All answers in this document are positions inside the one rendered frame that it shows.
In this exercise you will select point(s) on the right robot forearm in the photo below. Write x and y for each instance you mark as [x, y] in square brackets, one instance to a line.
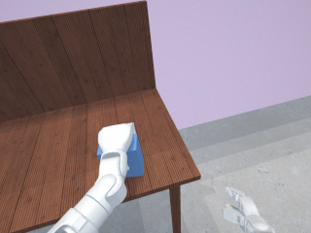
[256, 224]

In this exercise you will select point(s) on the table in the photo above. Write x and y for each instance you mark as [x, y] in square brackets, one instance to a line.
[64, 77]

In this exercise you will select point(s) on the left robot forearm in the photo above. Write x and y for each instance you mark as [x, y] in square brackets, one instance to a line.
[108, 191]

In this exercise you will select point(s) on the robot right hand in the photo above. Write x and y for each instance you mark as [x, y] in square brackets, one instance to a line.
[246, 207]

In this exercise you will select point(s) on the sponge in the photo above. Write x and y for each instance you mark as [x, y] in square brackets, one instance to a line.
[135, 159]

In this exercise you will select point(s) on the robot left hand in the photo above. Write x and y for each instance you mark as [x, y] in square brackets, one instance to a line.
[116, 137]

